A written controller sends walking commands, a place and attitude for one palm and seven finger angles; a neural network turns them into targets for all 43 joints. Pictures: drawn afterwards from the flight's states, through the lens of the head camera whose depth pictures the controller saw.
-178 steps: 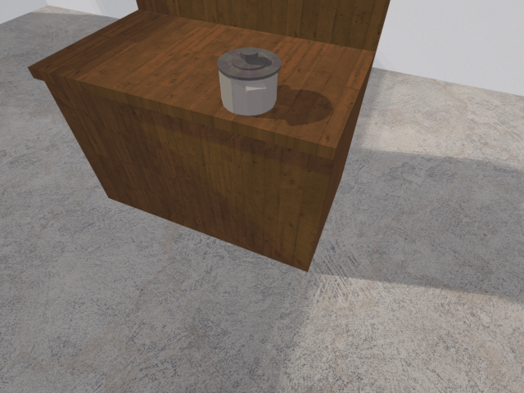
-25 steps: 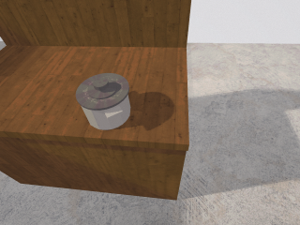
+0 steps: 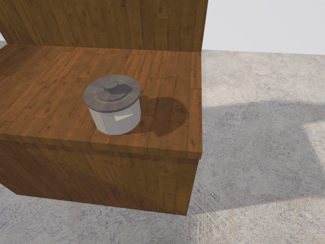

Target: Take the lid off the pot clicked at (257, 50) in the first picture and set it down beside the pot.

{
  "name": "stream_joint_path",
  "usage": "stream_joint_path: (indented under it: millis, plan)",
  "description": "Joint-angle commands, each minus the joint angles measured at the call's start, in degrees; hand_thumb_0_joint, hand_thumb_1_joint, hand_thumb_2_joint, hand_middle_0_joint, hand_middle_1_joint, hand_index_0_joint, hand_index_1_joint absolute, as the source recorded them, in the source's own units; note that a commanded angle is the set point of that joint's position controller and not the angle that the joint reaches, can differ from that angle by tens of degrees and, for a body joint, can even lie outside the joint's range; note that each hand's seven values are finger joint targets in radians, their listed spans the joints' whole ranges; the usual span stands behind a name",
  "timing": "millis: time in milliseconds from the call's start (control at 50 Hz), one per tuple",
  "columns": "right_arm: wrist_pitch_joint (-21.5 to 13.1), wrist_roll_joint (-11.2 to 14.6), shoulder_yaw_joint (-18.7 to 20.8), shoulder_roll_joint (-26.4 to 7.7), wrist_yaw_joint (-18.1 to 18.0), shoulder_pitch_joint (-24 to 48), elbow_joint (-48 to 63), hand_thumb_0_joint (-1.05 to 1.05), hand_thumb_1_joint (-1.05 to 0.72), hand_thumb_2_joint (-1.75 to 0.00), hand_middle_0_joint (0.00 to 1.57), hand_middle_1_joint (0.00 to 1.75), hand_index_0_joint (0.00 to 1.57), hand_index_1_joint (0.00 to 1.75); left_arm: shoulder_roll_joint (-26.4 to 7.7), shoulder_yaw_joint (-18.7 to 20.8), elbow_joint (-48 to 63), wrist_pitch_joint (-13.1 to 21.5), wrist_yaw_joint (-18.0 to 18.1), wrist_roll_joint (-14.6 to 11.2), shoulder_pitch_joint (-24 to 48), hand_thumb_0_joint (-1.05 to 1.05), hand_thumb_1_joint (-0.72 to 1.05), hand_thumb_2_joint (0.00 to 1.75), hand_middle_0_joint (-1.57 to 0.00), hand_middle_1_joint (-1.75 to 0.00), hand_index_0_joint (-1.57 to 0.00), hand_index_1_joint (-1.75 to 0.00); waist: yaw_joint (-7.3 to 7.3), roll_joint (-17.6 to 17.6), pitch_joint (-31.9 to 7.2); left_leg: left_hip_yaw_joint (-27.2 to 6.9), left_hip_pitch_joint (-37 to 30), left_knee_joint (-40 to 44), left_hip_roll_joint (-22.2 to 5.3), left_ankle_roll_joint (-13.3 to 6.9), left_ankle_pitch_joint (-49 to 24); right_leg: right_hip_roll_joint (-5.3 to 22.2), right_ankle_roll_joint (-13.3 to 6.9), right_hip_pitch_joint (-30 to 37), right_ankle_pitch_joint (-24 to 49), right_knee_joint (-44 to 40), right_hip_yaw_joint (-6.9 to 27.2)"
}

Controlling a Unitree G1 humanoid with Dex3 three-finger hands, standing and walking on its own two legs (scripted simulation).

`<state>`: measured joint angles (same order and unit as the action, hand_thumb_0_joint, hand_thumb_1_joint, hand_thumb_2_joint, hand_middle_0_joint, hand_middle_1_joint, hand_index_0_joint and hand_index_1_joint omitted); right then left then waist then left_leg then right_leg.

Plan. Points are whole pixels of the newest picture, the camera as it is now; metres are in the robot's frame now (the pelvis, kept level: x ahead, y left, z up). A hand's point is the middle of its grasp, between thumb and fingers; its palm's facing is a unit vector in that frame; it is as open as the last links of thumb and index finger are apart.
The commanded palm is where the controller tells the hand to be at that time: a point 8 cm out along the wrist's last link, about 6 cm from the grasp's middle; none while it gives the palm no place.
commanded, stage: come to a stop and stand still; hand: left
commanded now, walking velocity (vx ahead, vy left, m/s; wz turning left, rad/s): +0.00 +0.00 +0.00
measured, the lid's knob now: (110, 85) +0.53 +0.18 +0.11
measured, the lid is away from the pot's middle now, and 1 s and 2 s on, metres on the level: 0.00 0.00 0.00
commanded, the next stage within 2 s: look again from close up in 0.32 s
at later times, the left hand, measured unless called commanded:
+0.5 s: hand out of the picture +0.01 +0.19 -0.16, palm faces +0.03 -0.98 -0.20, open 7.3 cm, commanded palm none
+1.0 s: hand out of the picture +0.02 +0.18 -0.16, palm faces +0.04 -0.99 -0.17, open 7.3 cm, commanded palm none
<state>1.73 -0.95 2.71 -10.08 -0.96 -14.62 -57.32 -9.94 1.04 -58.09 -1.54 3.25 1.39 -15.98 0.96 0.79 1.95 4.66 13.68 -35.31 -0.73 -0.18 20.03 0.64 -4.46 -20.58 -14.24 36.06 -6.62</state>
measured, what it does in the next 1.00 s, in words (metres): stands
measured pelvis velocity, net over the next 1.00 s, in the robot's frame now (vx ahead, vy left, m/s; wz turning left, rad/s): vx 0.03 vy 0.03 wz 0.00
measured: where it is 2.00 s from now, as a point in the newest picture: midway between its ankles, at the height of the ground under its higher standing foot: outside the picture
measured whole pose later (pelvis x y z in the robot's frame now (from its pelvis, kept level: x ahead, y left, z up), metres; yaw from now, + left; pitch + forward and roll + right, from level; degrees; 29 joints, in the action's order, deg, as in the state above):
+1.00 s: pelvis +0.03 +0.03 +0.02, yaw +0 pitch -1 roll +0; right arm -1.8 -0.5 -0.8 -7.8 -2.1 -15.9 -65.6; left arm -6.9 -0.4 -64.1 1.2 2.4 0.8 -18.3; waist -0.4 -0.3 1.3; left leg 4.6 6.0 -24.0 0.9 -1.9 17.1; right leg 0.5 -1.9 -13.3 -11.6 25.9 -5.1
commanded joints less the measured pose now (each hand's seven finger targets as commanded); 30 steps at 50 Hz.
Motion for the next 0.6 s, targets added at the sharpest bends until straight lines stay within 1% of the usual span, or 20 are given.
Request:
stream_joint_path:
  millis: [0,20,40,80,100,120,160,180,200,220,260,280,340,360,400,420,480,520,560,580]
  plan:
    - [-0.7,-0.4,0.4,-3.7,0.7,-8.3,1.2,0.00,-0.90,-0.90,0.20,0.30,0.20,0.30,-8.3,1.6,6.1,1.3,0.2,0.0,2.7,0.00,0.90,0.90,-0.20,-0.30,-0.20,-0.30,2.15,-3.2,3.8,-3.8,0.4,6.8,-1.7,-2.0,5.4,8.9,0.6,-8.6,-22.2,-17.7,14.5]
    - [-0.9,-0.6,0.3,-3.8,0.7,-8.0,1.3,0.00,-0.90,-0.90,0.20,0.30,0.20,0.30,-8.1,1.6,6.0,1.2,0.0,0.0,1.9,0.00,0.90,0.90,-0.20,-0.30,-0.20,-0.30,1.76,-0.1,3.2,-5.1,0.8,9.6,-2.5,-2.4,7.1,7.7,1.0,-8.1,-21.3,-15.8,13.0]
    - [-1.1,-0.7,0.3,-4.6,0.6,-7.4,1.8,0.00,-0.90,-0.90,0.20,0.30,0.20,0.30,-7.4,1.5,6.0,1.1,-0.1,-0.1,1.2,0.00,0.90,0.90,-0.20,-0.30,-0.20,-0.30,1.45,1.3,3.8,-6.7,4.0,12.0,-3.6,-2.8,9.7,5.9,1.7,-6.5,-20.0,-13.8,11.1]
    - [-1.6,-0.8,0.1,-5.6,0.5,-5.1,2.6,0.00,-0.90,-0.90,0.20,0.30,0.20,0.30,-5.8,1.3,5.3,1.5,-0.4,-0.3,-1.4,0.00,0.90,0.90,-0.20,-0.30,-0.20,-0.30,-0.40,0.3,4.0,-8.7,10.0,15.6,-5.3,-3.2,10.7,3.8,2.3,-0.3,-13.8,-10.5,9.1]
    - [-1.9,-0.6,-0.2,-5.8,0.4,-4.2,2.8,0.00,-0.90,-0.90,0.20,0.30,0.20,0.30,-5.2,1.2,4.7,1.7,-0.6,-0.3,-2.7,0.00,0.90,0.90,-0.20,-0.30,-0.20,-0.30,-1.09,0.5,3.1,-8.8,11.2,16.0,-5.4,-3.0,9.8,3.8,2.2,2.8,-11.2,-10.2,9.3]
    - [-2.0,-0.6,-0.4,-5.3,0.4,-3.7,2.7,0.00,-0.90,-0.90,0.20,0.30,0.20,0.30,-5.4,1.2,4.5,1.8,-0.7,-0.4,-3.3,0.00,0.90,0.90,-0.20,-0.30,-0.20,-0.30,-1.59,1.9,1.8,-8.6,10.8,17.1,-5.4,-2.8,10.2,3.9,2.1,4.4,-10.3,-10.3,8.9]
    - [-2.2,-0.4,-0.6,-5.2,0.3,-3.9,2.3,0.00,-0.90,-0.90,0.20,0.30,0.20,0.30,-5.3,1.0,4.1,2.1,-0.8,-0.3,-4.0,0.00,0.90,0.90,-0.20,-0.30,-0.20,-0.30,-1.74,-0.1,2.1,-8.1,11.0,15.7,-4.3,-2.4,9.5,5.1,1.7,4.8,-11.6,-12.5,11.0]
    - [-2.2,-0.3,-0.8,-4.7,0.2,-4.9,1.7,0.00,-0.90,-0.90,0.20,0.30,0.20,0.30,-5.5,1.0,3.8,2.4,-0.8,-0.3,-4.0,0.00,0.90,0.90,-0.20,-0.30,-0.20,-0.30,-1.31,-3.1,1.7,-7.1,9.7,13.7,-3.3,-2.2,7.3,6.4,1.1,4.2,-13.5,-14.7,13.1]
    - [-2.1,-0.3,-1.0,-4.4,0.2,-6.3,0.9,0.00,-0.90,-0.90,0.20,0.30,0.20,0.30,-5.7,1.0,3.7,2.6,-0.8,-0.4,-3.6,0.00,0.90,0.90,-0.20,-0.30,-0.20,-0.30,-0.61,-3.9,1.8,-6.0,7.8,12.1,-2.5,-1.9,6.0,7.7,0.5,2.4,-16.3,-16.8,14.8]
    - [-1.9,-0.3,-1.1,-3.7,0.2,-7.5,0.2,0.00,-0.90,-0.90,0.20,0.30,0.20,0.30,-6.4,1.2,3.8,2.4,-0.8,-0.4,-2.9,0.00,0.90,0.90,-0.20,-0.30,-0.20,-0.30,-0.15,-4.1,1.6,-5.7,5.6,12.0,-2.2,-1.8,6.4,8.3,0.1,0.3,-18.8,-18.3,14.9]
    - [-2.0,-0.4,-1.1,-3.3,0.2,-9.6,-1.0,0.00,-0.90,-0.90,0.20,0.30,0.20,0.30,-6.0,1.3,3.6,2.5,-0.7,-0.4,-2.3,0.00,0.90,0.90,-0.20,-0.30,-0.20,-0.30,0.63,-4.9,1.7,-5.0,4.1,10.3,-1.6,-1.8,4.9,8.7,0.1,-1.8,-19.4,-18.9,15.3]
    - [-2.0,-0.4,-1.2,-3.0,0.2,-10.1,-1.7,0.00,-0.90,-0.90,0.20,0.30,0.20,0.30,-5.8,1.2,3.4,2.4,-0.7,-0.5,-2.0,0.00,0.90,0.90,-0.20,-0.30,-0.20,-0.30,0.74,-3.8,2.4,-5.3,3.9,10.4,-1.7,-1.8,4.7,8.6,0.1,-2.4,-19.2,-18.7,14.9]
    - [-2.4,-0.5,-1.3,-3.0,0.1,-10.1,-2.3,0.00,-0.90,-0.90,0.20,0.30,0.20,0.30,-4.7,1.0,2.7,2.3,-0.8,-0.5,-2.4,0.00,0.90,0.90,-0.20,-0.30,-0.20,-0.30,0.14,0.2,2.8,-8.1,6.0,15.0,-3.7,-2.3,7.4,6.2,0.9,-1.0,-14.9,-15.1,11.9]
    - [-2.7,-0.5,-1.4,-3.0,0.0,-9.3,-2.4,0.00,-0.90,-0.90,0.20,0.30,0.20,0.30,-4.1,0.8,2.3,2.4,-0.8,-0.5,-3.3,0.00,0.90,0.90,-0.20,-0.30,-0.20,-0.30,-0.57,1.5,2.9,-9.1,7.6,16.5,-4.5,-2.5,7.5,5.4,1.3,1.3,-11.6,-13.6,11.1]
    - [-3.1,-0.2,-1.7,-2.9,-0.2,-8.2,-2.8,0.00,-0.90,-0.90,0.20,0.30,0.20,0.30,-3.2,0.4,1.0,2.8,-0.9,-0.6,-4.6,0.00,0.90,0.90,-0.20,-0.30,-0.20,-0.30,-1.48,0.9,2.5,-9.7,9.2,17.9,-5.2,-2.5,6.1,5.0,1.5,5.5,-6.1,-12.8,10.1]
    - [-3.2,0.0,-1.8,-2.7,-0.2,-8.0,-3.0,0.00,-0.90,-0.90,0.20,0.30,0.20,0.30,-3.5,0.4,0.6,2.8,-1.0,-0.6,-4.8,0.00,0.90,0.90,-0.20,-0.30,-0.20,-0.30,-1.72,1.5,2.4,-9.9,9.1,19.1,-5.5,-2.5,6.9,5.0,1.5,6.4,-5.6,-12.8,9.5]
    - [-3.4,0.1,-2.0,-2.6,-0.4,-8.3,-4.0,0.00,-0.90,-0.90,0.20,0.30,0.20,0.30,-2.5,0.0,-0.6,3.0,-0.9,-0.6,-5.4,0.00,0.90,0.90,-0.20,-0.30,-0.20,-0.30,-1.59,-0.4,3.2,-9.5,8.3,18.3,-5.0,-2.4,4.1,5.5,1.5,6.8,-3.1,-13.3,10.0]
    - [-3.4,0.3,-2.2,-1.9,-0.5,-8.9,-4.8,0.00,-0.90,-0.90,0.20,0.30,0.20,0.30,-2.8,-0.1,-1.2,3.2,-0.9,-0.8,-5.3,0.00,0.90,0.90,-0.20,-0.30,-0.20,-0.30,-1.21,-1.1,2.0,-8.8,5.5,18.0,-5.0,-2.3,1.1,5.9,1.2,7.0,-1.9,-14.0,10.0]
    - [-3.7,0.4,-2.4,-1.7,-0.6,-8.9,-5.5,0.00,-0.90,-0.90,0.20,0.30,0.20,0.30,-2.1,-0.3,-1.8,3.4,-0.8,-0.8,-5.6,0.00,0.90,0.90,-0.20,-0.30,-0.20,-0.30,-1.16,-0.8,1.9,-8.4,4.0,17.2,-4.9,-2.2,-2.6,6.0,1.2,7.3,1.9,-13.8,10.0]
    - [-3.9,0.5,-2.5,-1.6,-0.6,-9.2,-5.9,0.00,-0.90,-0.90,0.20,0.30,0.20,0.30,-2.0,-0.4,-2.1,3.6,-0.7,-0.8,-5.7,0.00,0.90,0.90,-0.20,-0.30,-0.20,-0.30,-1.05,-1.6,0.8,-8.1,2.8,16.8,-4.9,-2.2,-5.1,6.2,1.2,8.4,4.4,-13.4,9.8]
